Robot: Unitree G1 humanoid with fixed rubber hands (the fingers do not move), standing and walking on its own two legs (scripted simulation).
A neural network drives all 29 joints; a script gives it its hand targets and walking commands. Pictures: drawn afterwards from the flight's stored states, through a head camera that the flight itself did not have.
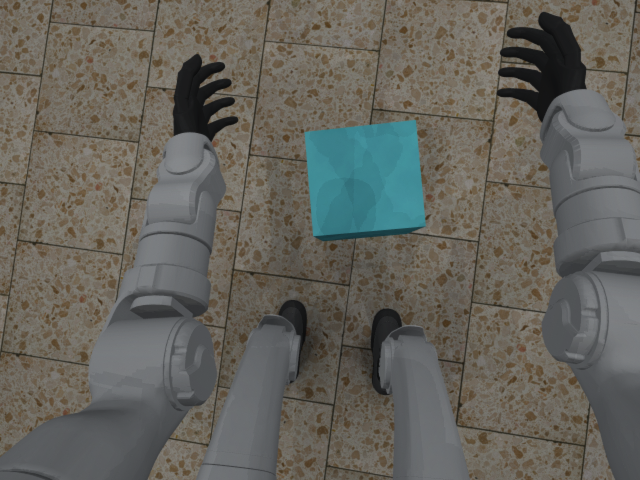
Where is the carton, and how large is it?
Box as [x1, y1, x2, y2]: [305, 120, 425, 240]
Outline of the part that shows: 415,120 305,132 313,235 321,240 331,240 407,233 425,226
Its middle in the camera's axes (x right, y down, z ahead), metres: +0.09 -0.12 +0.85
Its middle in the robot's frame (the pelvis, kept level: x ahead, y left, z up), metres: +0.49 -0.01 -0.53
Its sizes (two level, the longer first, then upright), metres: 0.210 0.200 0.250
